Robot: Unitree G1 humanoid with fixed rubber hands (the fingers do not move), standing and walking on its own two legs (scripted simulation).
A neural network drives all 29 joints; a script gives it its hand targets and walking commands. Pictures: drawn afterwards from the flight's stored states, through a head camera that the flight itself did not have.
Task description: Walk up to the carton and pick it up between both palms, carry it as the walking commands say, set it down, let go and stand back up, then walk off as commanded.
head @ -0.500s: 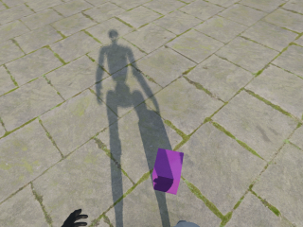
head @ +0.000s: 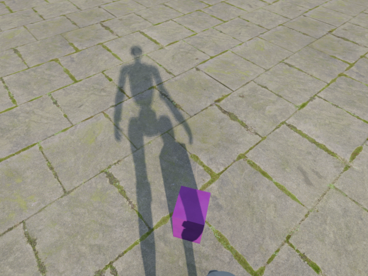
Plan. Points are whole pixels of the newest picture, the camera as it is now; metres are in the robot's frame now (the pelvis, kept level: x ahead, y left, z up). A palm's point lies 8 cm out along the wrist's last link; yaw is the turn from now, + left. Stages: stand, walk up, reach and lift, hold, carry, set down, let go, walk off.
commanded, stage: walk up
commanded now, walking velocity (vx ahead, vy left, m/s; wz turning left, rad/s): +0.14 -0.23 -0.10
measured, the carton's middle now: (190, 216) +0.49 -0.02 -0.63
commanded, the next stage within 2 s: none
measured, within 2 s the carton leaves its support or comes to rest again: neither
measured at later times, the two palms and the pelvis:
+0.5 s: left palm out of the picture +0.10 +0.19 -0.09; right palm out of the picture +0.09 -0.32 -0.14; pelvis +0.01 -0.08 +0.01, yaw -1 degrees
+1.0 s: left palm out of the picture +0.12 +0.18 -0.13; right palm out of the picture +0.03 -0.33 -0.11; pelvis +0.02 -0.06 +0.00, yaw -2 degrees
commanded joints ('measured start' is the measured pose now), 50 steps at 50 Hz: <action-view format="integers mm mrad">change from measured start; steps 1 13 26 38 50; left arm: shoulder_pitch -93 109 23 -58 -87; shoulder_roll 109 202 119 95 22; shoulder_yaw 61 44 35 58 10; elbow -96 42 17 -23 0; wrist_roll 33 11 13 47 24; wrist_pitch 11 -75 -73 -4 -80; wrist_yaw -38 14 47 -16 -3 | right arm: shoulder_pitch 28 -13 -62 72 93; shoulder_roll -202 -85 -58 -209 -163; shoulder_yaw -79 -67 -39 -80 -78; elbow -97 -112 -73 -53 33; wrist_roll -25 -20 -23 -44 -58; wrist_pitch -54 -28 -26 -73 -81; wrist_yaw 7 55 71 21 60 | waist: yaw -16 33 17 -16 -38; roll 130 -137 -224 84 315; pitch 38 -92 -98 96 -55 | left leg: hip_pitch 207 -237 -98 191 161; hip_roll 342 -8 -47 410 214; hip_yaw -186 -150 -120 -285 -93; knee -237 440 118 -340 -135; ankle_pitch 657 -257 -164 427 613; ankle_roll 101 -72 -60 85 95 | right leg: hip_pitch -233 367 364 -219 191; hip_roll -138 -473 -306 -139 -100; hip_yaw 46 478 340 45 -108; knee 132 -624 -704 135 -444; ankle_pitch -99 752 229 -109 -147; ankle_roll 72 -130 -145 54 13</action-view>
